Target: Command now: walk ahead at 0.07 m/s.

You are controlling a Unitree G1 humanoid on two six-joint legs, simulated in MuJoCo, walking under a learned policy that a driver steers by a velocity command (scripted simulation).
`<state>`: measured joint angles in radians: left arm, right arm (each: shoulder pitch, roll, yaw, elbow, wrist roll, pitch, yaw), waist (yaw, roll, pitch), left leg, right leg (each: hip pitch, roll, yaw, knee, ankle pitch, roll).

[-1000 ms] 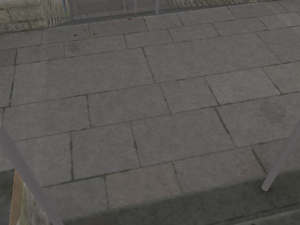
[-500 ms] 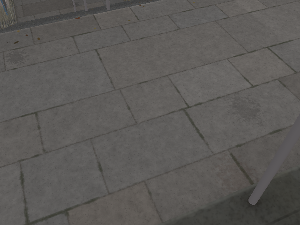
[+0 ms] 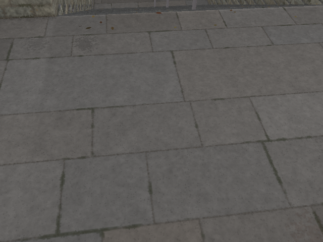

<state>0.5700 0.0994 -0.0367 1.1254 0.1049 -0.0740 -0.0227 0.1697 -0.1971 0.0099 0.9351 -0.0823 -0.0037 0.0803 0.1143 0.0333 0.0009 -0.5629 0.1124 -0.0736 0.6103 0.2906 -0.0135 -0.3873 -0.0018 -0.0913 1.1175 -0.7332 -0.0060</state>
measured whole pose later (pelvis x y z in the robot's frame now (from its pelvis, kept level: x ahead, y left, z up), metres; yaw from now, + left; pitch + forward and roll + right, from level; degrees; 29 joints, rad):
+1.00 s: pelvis +0.16 +0.03 -0.09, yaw +0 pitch +0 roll +0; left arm 0.23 0.18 0.03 0.98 0.00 -0.07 -0.09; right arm 0.28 -0.17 -0.06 1.00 -0.02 -0.07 0.08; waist -0.03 0.00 0.03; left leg -0.18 0.04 0.05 0.52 -0.33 -0.02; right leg -0.29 0.00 -0.07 0.54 -0.25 -0.04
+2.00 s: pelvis +0.19 +0.03 -0.09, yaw +0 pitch +0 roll +0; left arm 0.23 0.21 0.07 1.05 0.00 -0.08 -0.08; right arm 0.29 -0.20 -0.07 1.10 -0.02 -0.08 0.06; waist -0.02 -0.01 0.03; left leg -0.15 0.05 0.05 0.57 -0.41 -0.02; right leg -0.27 0.01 -0.07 0.60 -0.33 -0.04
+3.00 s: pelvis +0.62 +0.01 -0.26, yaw +1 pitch +1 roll +2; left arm 0.05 0.19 0.03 0.86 -0.01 -0.06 0.03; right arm 0.38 -0.18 -0.02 1.03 0.01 -0.06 -0.03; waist -0.04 -0.02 -0.02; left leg -0.25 -0.08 0.06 0.49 -0.27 0.07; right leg -0.77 -0.11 0.07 0.88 0.00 0.03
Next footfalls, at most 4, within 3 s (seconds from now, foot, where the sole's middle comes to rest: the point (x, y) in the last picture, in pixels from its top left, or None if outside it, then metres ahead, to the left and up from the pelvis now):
0.08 left None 0.16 0.16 -0.86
0.52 right None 0.23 -0.07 -0.86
2.36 right None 0.30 -0.08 -0.86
2.72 left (157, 232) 0.65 0.10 -1.03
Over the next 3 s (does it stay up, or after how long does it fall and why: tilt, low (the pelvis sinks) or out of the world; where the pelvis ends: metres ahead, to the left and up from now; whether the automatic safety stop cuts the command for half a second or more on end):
stays up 0.62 0.01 -0.26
